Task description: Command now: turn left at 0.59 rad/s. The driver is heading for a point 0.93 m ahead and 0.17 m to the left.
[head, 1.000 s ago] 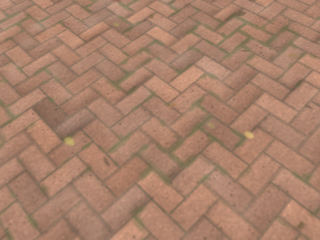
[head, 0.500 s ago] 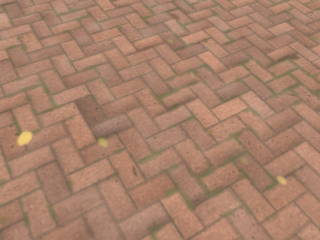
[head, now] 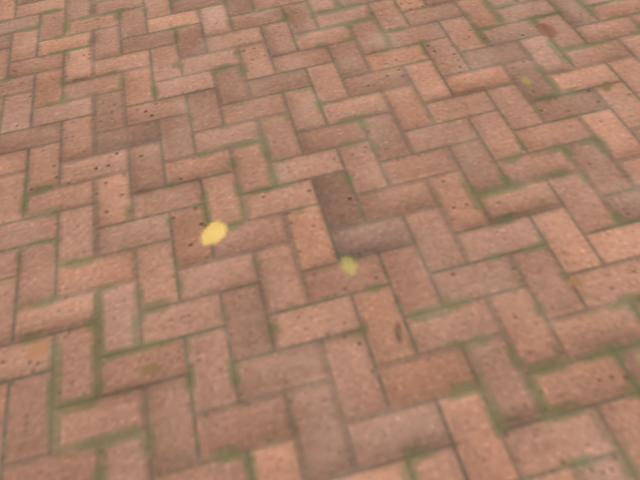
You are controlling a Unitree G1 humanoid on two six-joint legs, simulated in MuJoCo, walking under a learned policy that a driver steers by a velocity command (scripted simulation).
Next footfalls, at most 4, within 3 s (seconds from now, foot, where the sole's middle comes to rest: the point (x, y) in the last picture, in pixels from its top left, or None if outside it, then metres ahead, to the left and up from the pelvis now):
0.26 left None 0.00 0.12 -0.78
0.80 right None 0.22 -0.01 -0.78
1.28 left None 0.41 0.30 -0.78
1.84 right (247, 362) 0.73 0.26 -0.78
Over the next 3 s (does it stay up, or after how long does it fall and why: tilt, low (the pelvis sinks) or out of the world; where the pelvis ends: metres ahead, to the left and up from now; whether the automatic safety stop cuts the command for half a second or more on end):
stays up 0.91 0.33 0.00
